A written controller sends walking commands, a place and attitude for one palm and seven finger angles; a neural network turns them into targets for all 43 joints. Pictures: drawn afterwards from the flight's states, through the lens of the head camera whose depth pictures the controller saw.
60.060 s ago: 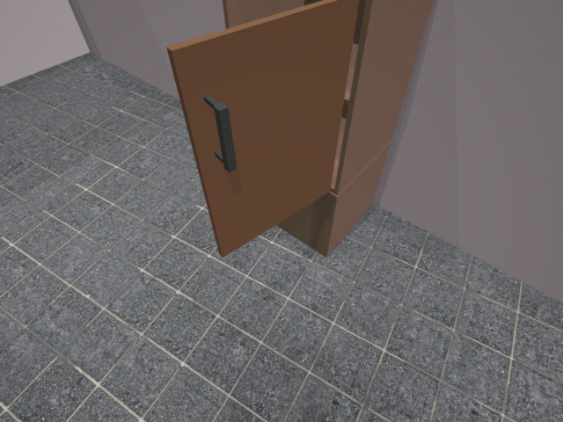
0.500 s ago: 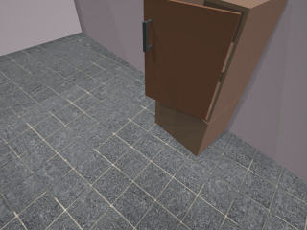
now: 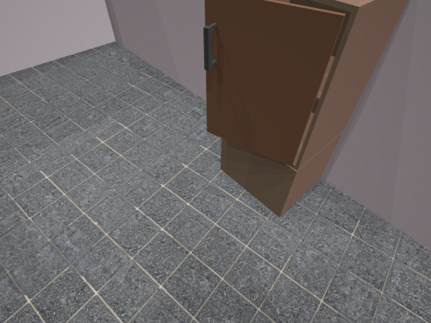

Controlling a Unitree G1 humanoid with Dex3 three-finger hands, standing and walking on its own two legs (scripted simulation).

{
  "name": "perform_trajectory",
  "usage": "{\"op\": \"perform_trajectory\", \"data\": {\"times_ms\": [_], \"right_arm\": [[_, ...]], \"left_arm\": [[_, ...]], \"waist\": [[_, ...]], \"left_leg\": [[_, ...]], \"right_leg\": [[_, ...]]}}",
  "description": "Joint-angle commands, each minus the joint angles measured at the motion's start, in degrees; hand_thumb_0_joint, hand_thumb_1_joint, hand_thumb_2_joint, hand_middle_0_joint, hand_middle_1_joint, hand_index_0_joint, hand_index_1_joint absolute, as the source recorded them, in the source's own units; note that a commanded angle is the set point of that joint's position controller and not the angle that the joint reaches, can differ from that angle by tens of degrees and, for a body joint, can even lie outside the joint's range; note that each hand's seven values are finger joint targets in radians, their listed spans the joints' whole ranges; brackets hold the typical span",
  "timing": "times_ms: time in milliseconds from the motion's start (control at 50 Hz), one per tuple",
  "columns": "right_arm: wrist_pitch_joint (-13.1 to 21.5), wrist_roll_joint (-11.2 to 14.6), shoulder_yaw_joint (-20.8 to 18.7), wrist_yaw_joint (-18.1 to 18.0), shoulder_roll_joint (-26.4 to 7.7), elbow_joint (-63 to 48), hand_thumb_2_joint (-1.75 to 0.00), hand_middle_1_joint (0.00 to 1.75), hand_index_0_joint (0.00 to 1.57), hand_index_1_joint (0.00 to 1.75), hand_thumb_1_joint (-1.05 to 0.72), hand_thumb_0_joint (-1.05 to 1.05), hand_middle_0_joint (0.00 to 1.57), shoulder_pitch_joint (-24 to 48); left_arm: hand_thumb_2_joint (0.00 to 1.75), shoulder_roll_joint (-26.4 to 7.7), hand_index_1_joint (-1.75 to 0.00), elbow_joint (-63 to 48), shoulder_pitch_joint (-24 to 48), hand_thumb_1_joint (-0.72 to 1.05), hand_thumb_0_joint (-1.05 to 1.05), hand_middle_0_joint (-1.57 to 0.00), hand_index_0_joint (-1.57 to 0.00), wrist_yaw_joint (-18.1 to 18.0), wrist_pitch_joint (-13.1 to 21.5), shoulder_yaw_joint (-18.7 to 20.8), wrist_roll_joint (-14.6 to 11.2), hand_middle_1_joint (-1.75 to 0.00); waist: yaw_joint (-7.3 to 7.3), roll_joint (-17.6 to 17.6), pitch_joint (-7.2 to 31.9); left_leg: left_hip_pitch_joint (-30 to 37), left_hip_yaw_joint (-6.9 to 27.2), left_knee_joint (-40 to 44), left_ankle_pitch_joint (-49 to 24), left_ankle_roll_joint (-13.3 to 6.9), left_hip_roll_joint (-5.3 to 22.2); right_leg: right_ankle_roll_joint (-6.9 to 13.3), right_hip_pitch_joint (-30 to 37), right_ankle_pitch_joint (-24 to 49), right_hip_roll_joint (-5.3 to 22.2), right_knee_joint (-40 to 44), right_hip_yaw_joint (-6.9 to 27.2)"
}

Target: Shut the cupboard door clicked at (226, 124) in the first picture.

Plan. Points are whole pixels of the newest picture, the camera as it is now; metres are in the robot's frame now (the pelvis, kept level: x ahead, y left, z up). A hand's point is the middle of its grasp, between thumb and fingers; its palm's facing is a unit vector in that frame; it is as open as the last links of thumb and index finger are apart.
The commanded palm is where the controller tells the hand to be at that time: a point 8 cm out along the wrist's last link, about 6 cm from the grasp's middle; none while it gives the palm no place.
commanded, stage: look to check the result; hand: left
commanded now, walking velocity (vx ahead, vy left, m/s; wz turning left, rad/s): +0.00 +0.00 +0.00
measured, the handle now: (210, 47) +0.95 +0.06 +0.08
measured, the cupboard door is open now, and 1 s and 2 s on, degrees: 17 17 17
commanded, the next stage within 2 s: walk to a spot facing it in 0.16 s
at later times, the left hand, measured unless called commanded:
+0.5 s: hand out of the picture +0.03 +0.20 -0.18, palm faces +0.09 -0.96 -0.26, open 7.4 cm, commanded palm none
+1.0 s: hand out of the picture +0.00 +0.22 -0.17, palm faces +0.38 -0.89 -0.26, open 7.4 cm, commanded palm none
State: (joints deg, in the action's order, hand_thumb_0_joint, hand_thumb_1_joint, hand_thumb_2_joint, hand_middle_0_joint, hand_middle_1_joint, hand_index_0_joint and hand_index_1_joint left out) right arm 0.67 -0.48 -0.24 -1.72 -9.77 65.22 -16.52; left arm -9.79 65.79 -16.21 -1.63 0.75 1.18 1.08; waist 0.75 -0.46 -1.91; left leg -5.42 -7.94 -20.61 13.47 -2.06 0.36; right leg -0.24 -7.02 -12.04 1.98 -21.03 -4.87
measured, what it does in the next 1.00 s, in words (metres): lifts its right foot, turning left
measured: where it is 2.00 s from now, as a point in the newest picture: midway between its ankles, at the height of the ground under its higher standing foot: outside the picture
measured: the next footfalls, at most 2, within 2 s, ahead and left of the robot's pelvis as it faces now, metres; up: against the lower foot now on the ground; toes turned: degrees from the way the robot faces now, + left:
right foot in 1.10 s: +0.07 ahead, -0.15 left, +0.00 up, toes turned +29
left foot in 1.50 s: -0.04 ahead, +0.13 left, +0.00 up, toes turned +50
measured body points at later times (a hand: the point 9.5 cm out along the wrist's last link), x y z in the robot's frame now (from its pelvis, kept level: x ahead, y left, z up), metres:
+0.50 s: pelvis +0.00 +0.00 -0.01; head +0.02 +0.00 +0.44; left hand +0.03 +0.25 -0.16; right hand +0.03 -0.25 -0.16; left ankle -0.02 +0.09 -0.75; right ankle -0.01 -0.12 -0.75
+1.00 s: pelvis -0.02 -0.02 +0.00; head +0.03 +0.01 +0.44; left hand -0.02 +0.26 -0.15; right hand +0.11 -0.24 -0.15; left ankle -0.02 +0.09 -0.75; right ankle +0.02 -0.17 -0.70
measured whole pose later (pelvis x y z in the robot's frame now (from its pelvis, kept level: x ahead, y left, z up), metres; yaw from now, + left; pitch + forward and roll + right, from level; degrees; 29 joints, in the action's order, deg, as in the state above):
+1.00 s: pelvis -0.02 -0.02 +0.00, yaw +23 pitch +2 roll -2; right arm -2.3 -1.6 -3.3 -0.6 -12.5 54.7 -13.6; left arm -13.4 51.6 -8.0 -0.9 -3.1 4.3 1.4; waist 2.3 -0.9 -4.6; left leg -17.8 6.1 -26.0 9.8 -2.0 -3.0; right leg -3.7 -23.1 -23.8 1.5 -50.2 0.8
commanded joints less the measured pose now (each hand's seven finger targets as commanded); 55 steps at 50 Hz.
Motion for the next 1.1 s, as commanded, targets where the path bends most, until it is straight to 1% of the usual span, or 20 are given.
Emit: {"op": "perform_trajectory", "data": {"times_ms": [0,260,340,420,520,580,600,620,640,660,680,700,720,760,820,940,1020,1040,1060,1080], "right_arm": [[0.6,-0.3,-1.1,-0.5,-7.7,-1.8,-0.90,0.30,0.20,0.30,-0.90,0.00,0.20,-2.4],[0.7,-0.4,-1.4,0.0,-11.5,-2.6,-0.90,0.30,0.20,0.30,-0.90,0.00,0.20,2.1],[-0.5,-0.4,-0.7,0.4,-7.2,-3.1,-0.90,0.30,0.20,0.30,-0.90,0.00,0.20,0.8],[-1.5,-0.4,-1.9,0.5,-8.7,-5.5,-0.90,0.30,0.20,0.30,-0.90,0.00,0.20,1.8],[-2.5,-0.5,-3.0,1.0,-8.0,-9.1,-0.90,0.30,0.20,0.30,-0.90,0.00,0.20,2.5],[-3.2,-0.8,-3.6,1.5,-6.3,-11.2,-0.90,0.30,0.20,0.30,-0.90,0.00,0.20,3.6],[-3.2,-0.7,-3.8,1.8,-6.0,-11.8,-0.90,0.30,0.20,0.30,-0.90,0.00,0.20,4.1],[-3.1,-0.5,-3.9,2.1,-6.4,-12.3,-0.90,0.30,0.20,0.30,-0.90,0.00,0.20,3.1],[-2.8,-0.6,-4.1,2.2,-7.3,-11.9,-0.90,0.30,0.20,0.30,-0.90,0.00,0.20,-0.1],[-2.4,-1.3,-4.8,1.9,-11.6,-12.0,-0.90,0.30,0.20,0.30,-0.90,0.00,0.20,-2.5],[-2.4,-2.0,-5.7,1.1,-14.8,-11.3,-0.90,0.30,0.20,0.30,-0.90,0.00,0.20,-5.2],[-2.5,-1.8,-5.9,0.6,-15.3,-10.9,-0.90,0.30,0.20,0.30,-0.90,0.00,0.20,-5.5],[-2.1,-1.6,-5.6,0.3,-14.1,-12.0,-0.90,0.30,0.20,0.30,-0.90,0.00,0.20,-3.0],[-1.4,-1.5,-5.0,-0.1,-12.7,-13.1,-0.90,0.30,0.20,0.30,-0.90,0.00,0.20,-0.2],[-1.2,-1.2,-4.9,-0.3,-12.7,-13.2,-0.90,0.30,0.20,0.30,-0.90,0.00,0.20,0.0],[-2.4,-1.5,-5.8,0.3,-14.0,-14.1,-0.90,0.30,0.20,0.30,-0.90,0.00,0.20,1.1],[-3.1,-1.0,-6.4,0.9,-14.0,-16.0,-0.90,0.30,0.20,0.30,-0.90,0.00,0.20,5.5],[-3.3,-0.6,-6.4,1.1,-11.8,-16.7,-0.90,0.30,0.20,0.30,-0.90,0.00,0.20,6.0],[-3.2,-0.1,-6.2,1.5,-8.7,-17.4,-0.90,0.30,0.20,0.30,-0.90,0.00,0.20,5.2],[-3.2,-0.8,-6.4,1.7,-9.0,-18.0,-0.90,0.30,0.20,0.30,-0.90,0.00,0.20,5.3]], "left_arm": [[0.90,-7.4,-0.30,-2.0,-1.9,0.90,0.00,-0.20,-0.20,-0.4,0.8,1.1,-0.2,-0.30],[0.90,-11.1,-0.30,-2.9,2.1,0.90,0.00,-0.20,-0.20,0.1,1.0,1.3,-0.2,-0.30],[0.90,-8.2,-0.30,-3.3,0.3,0.90,0.00,-0.20,-0.20,-0.5,-0.3,1.3,-0.4,-0.30],[0.90,-10.1,-0.30,-5.9,0.7,0.90,0.00,-0.20,-0.20,-0.6,-1.0,2.8,-0.1,-0.30],[0.90,-12.1,-0.30,-9.7,1.2,0.90,0.00,-0.20,-0.20,-0.7,-1.7,4.3,0.2,-0.30],[0.90,-12.6,-0.30,-12.2,2.9,0.90,0.00,-0.20,-0.20,-0.9,-1.5,4.9,0.6,-0.30],[0.90,-12.8,-0.30,-12.9,3.5,0.90,0.00,-0.20,-0.20,-0.9,-1.5,5.0,0.9,-0.30],[0.90,-12.7,-0.30,-13.6,5.1,0.90,0.00,-0.20,-0.20,-0.9,-1.6,5.1,0.9,-0.30],[0.90,-12.3,-0.30,-14.4,6.1,0.90,0.00,-0.20,-0.20,-0.5,-1.9,5.1,0.6,-0.30],[0.90,-8.8,-0.30,-15.7,4.3,0.90,0.00,-0.20,-0.20,-0.1,-2.5,4.8,-0.1,-0.30],[0.90,-8.2,-0.30,-17.3,7.3,0.90,0.00,-0.20,-0.20,-0.6,-3.1,4.2,0.1,-0.30],[0.90,-8.4,-0.30,-17.5,8.9,0.90,0.00,-0.20,-0.20,-0.7,-3.8,4.6,0.4,-0.30],[0.90,-8.8,-0.30,-17.5,9.0,0.90,0.00,-0.20,-0.20,-0.4,-3.5,4.6,0.6,-0.30],[0.90,-8.2,-0.30,-16.6,7.2,0.90,0.00,-0.20,-0.20,0.1,-2.7,4.7,0.5,-0.30],[0.90,-8.0,-0.30,-16.7,6.3,0.90,0.00,-0.20,-0.20,0.3,-2.4,4.4,0.2,-0.30],[0.90,-7.6,-0.30,-18.7,7.2,0.90,0.00,-0.20,-0.20,0.3,-2.6,3.9,0.0,-0.30],[0.90,-9.3,-0.30,-17.3,-0.2,0.90,0.00,-0.20,-0.20,-0.1,-2.1,4.3,-0.3,-0.30],[0.90,-11.2,-0.30,-17.0,-2.3,0.90,0.00,-0.20,-0.20,-0.4,-1.6,4.9,0.0,-0.30],[0.90,-15.9,-0.30,-17.5,-2.1,0.90,0.00,-0.20,-0.20,-0.8,-1.1,5.9,0.9,-0.30],[0.90,-18.1,-0.30,-18.9,1.6,0.90,0.00,-0.20,-0.20,-0.8,-1.4,5.6,1.0,-0.30]], "waist": [[-0.17,-0.1,-2.3],[-0.30,-0.1,-1.3],[-0.42,-0.5,-0.7],[-0.87,-0.3,0.3],[-1.02,5.9,0.8],[-0.72,11.9,0.7],[-0.62,11.3,-0.1],[0.72,8.8,-0.3],[2.47,1.3,0.3],[2.73,-15.5,0.5],[5.02,-19.2,0.6],[4.26,-13.7,0.7],[2.57,-7.6,0.6],[1.05,-4.2,2.0],[0.90,-4.6,4.4],[1.47,-9.3,4.5],[-2.00,-9.0,4.6],[-3.01,-4.0,4.6],[-2.97,10.2,2.9],[-2.25,14.1,0.3]], "left_leg": [[-2.3,7.9,5.3,-9.9,-0.1,6.9],[-1.2,8.6,6.4,-9.8,0.1,7.1],[-4.3,8.9,2.3,-14.2,0.8,6.4],[-8.6,10.8,-2.4,-16.5,0.6,6.1],[-15.3,9.5,-12.3,-8.5,1.4,2.4],[-16.6,5.2,-25.0,11.0,3.0,1.8],[-16.1,4.8,-24.5,14.0,3.1,3.1],[-13.0,5.8,-19.6,10.8,3.0,4.3],[-7.9,9.0,-10.6,-1.5,1.9,5.4],[-5.3,25.4,-1.9,-17.6,-2.3,13.4],[-5.7,37.8,5.9,-13.7,-7.0,19.9],[-7.0,37.7,7.3,-5.9,-5.5,19.2],[-6.8,36.3,6.2,-4.0,-4.9,17.6],[-4.1,29.9,4.2,-11.4,-5.1,14.3],[-1.0,27.3,2.4,-18.1,-6.6,12.1],[-4.2,29.9,2.1,-13.2,-7.4,10.3],[-14.9,30.4,-1.2,-6.8,-4.3,6.0],[-21.2,28.1,-4.9,0.9,-1.6,2.6],[-30.8,19.2,-17.8,12.6,2.6,-4.8],[-30.2,13.2,-35.1,19.5,4.0,-6.7]], "right_leg": [[2.3,-0.9,7.9,4.7,3.0,5.5],[2.3,0.1,8.2,5.4,4.4,5.8],[1.2,0.6,9.7,6.7,-0.3,2.7],[1.9,0.4,10.8,8.0,-4.9,1.0],[5.7,-0.5,5.2,14.5,-3.5,3.1],[10.1,-3.8,6.4,22.3,-0.5,4.7],[10.0,-5.4,7.6,23.4,-1.2,3.3],[8.2,-7.9,8.2,22.6,-5.0,1.1],[4.2,-11.9,4.5,18.3,-12.7,-3.7],[-1.7,-18.7,-9.1,8.1,-25.3,-8.1],[-2.5,-22.4,-25.3,2.2,-37.5,-2.0],[-1.5,-24.7,-20.9,2.9,-43.5,4.6],[-1.7,-26.1,-16.0,3.1,-45.1,6.4],[-3.0,-26.5,-10.0,3.0,-45.2,7.0],[-3.8,-24.7,-9.5,1.7,-40.8,6.7],[-3.6,-17.8,-12.6,-1.2,-27.2,5.4],[-2.4,-1.4,-4.7,-3.3,-8.0,4.4],[-1.3,5.3,-3.9,0.6,0.8,7.6],[4.0,7.9,-12.7,14.8,8.4,24.3],[9.7,-2.2,-13.8,25.6,11.4,30.8]]}}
